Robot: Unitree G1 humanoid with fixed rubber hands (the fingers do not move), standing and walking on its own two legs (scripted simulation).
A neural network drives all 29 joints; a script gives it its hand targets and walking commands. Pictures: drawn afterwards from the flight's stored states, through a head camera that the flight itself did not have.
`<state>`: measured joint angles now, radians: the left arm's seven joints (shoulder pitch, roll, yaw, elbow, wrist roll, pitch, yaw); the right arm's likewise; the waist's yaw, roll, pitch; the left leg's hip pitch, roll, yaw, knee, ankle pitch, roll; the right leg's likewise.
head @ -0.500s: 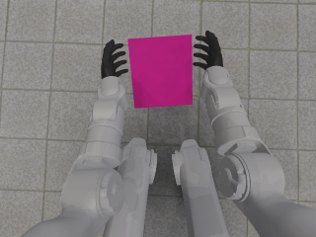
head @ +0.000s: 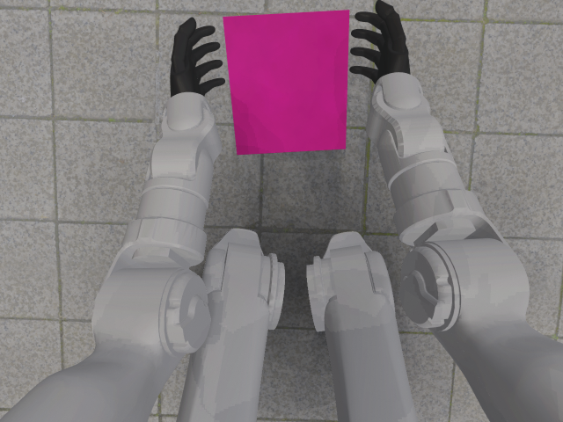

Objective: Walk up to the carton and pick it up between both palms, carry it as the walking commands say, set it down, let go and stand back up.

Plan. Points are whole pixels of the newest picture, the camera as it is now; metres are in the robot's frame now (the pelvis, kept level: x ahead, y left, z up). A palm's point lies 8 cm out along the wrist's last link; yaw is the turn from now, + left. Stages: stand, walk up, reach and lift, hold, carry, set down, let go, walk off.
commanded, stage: set down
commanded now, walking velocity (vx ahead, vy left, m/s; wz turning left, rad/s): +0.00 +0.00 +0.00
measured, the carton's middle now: (286, 83) +0.53 +0.01 -0.27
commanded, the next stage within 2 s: none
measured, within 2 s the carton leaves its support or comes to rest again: rests again in 1.72 s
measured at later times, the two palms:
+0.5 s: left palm (193, 87) +0.50 +0.13 -0.18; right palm (383, 71) +0.52 -0.11 -0.18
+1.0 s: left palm (190, 80) +0.51 +0.13 -0.18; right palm (384, 66) +0.53 -0.11 -0.19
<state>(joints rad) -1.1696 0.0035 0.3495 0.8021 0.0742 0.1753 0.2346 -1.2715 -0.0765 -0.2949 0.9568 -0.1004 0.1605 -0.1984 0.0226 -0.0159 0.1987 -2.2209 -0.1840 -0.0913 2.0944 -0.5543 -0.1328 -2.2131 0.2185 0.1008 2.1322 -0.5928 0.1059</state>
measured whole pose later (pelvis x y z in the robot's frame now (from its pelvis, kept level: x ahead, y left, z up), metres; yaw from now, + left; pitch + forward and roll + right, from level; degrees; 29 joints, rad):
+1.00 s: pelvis +0.02 +0.00 -0.02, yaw +0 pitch +38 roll +2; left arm -1.26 0.06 0.44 0.94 0.16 0.13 0.09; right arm -1.35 -0.11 -0.37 1.09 -0.18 0.11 -0.08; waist 0.02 -0.02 0.24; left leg -2.23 -0.14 -0.06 2.18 -0.62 -0.11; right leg -2.23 0.16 0.06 2.22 -0.65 0.06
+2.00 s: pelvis +0.03 +0.00 -0.03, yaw +1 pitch +40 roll +2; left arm -1.28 0.09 0.43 1.01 0.15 0.07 0.04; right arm -1.34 -0.13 -0.37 1.10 -0.20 0.04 -0.05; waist 0.03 -0.01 0.24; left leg -2.26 -0.11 -0.04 2.22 -0.66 -0.09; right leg -2.26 0.13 0.05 2.26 -0.69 0.04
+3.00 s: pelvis -0.01 +0.00 +0.03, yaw +0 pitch +29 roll +1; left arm -1.23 0.22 0.16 0.71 -0.19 0.13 0.20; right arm -1.33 -0.32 -0.09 0.84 0.13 0.14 -0.14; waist 0.03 0.01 0.52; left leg -1.99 -0.08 -0.03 2.04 -0.55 -0.05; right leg -1.98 0.07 0.03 2.07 -0.59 0.02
